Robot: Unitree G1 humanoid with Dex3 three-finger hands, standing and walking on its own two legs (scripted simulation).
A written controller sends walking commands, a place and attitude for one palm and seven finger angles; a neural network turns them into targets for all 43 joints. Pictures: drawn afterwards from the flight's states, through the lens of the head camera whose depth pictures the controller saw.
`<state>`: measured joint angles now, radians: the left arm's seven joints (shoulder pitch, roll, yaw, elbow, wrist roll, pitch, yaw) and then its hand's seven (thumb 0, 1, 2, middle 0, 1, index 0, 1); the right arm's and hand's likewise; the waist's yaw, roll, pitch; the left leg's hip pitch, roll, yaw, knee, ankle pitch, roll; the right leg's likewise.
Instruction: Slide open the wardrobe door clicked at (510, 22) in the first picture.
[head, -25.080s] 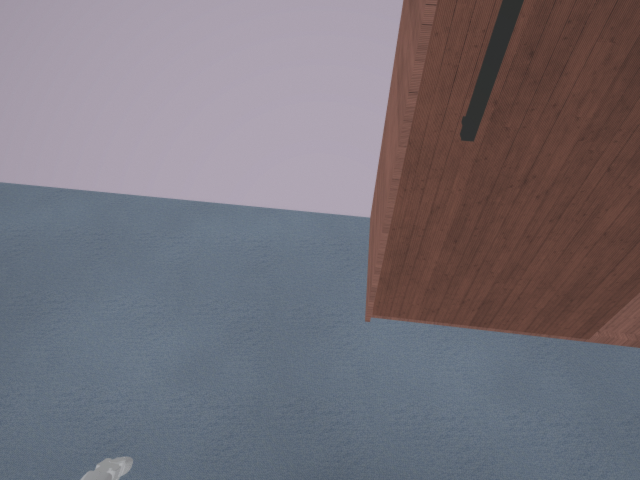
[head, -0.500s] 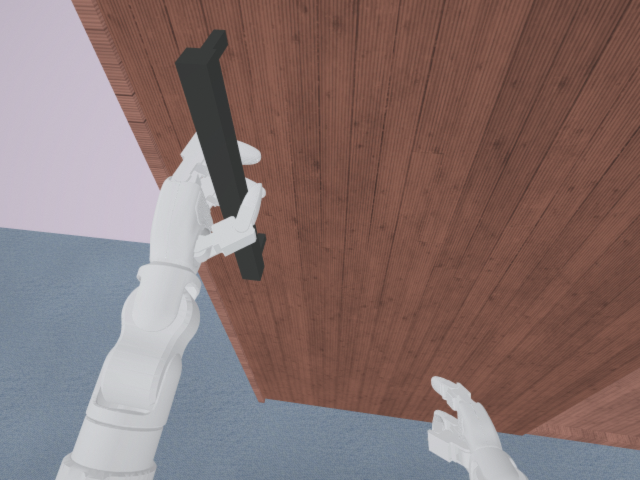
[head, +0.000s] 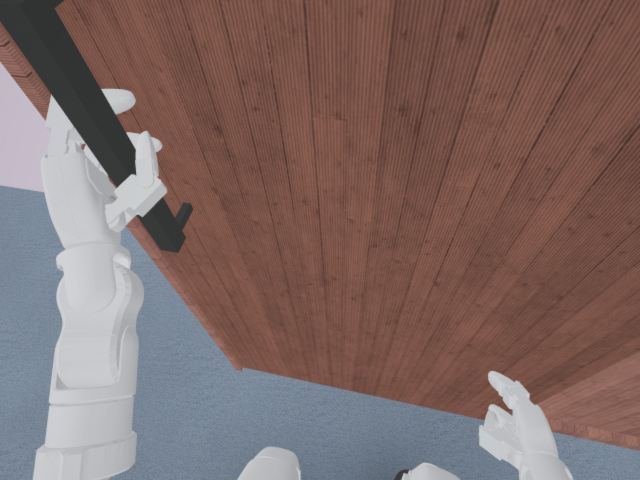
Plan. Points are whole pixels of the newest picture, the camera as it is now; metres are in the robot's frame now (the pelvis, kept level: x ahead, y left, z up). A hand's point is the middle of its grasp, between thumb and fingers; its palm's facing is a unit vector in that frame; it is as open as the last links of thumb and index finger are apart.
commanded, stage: step sideways, sliding the door along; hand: left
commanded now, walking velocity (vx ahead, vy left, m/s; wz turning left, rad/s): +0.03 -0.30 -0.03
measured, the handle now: (131, 143) +0.36 +0.25 +0.22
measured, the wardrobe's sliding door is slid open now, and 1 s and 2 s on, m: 0.01 0.15 0.27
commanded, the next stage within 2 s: none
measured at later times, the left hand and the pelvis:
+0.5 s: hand (205, 181) +0.33 +0.17 +0.21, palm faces +0.50 -0.87 -0.04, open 6.1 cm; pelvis +0.04 -0.07 +0.02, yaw +2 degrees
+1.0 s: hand (290, 201) +0.31 +0.08 +0.21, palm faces +0.24 -0.97 +0.05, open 6.1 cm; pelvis +0.00 -0.09 +0.04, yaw -2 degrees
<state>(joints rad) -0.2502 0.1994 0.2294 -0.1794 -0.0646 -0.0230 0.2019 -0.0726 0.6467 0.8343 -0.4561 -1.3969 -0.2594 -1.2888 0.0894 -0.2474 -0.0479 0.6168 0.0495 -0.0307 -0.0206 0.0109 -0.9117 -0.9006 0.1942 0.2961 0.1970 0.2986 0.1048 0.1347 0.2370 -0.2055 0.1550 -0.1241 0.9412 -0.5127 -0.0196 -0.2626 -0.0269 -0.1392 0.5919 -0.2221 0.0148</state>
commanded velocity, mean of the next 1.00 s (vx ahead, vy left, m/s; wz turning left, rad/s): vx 0.01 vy -0.22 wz -0.08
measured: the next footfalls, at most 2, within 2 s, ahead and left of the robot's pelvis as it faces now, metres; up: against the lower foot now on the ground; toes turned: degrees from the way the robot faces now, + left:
left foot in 0.12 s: +0.04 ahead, +0.11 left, +0.00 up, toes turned +4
right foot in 0.52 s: +0.14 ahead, -0.23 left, +0.00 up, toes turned -4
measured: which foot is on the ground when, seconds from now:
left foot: up 0.00-0.10, down 0.12-0.54, up 0.56-0.70, down 0.72-1.00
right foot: down 0.00-0.12, up 0.14-0.50, down 0.52-0.70, up 0.72-1.00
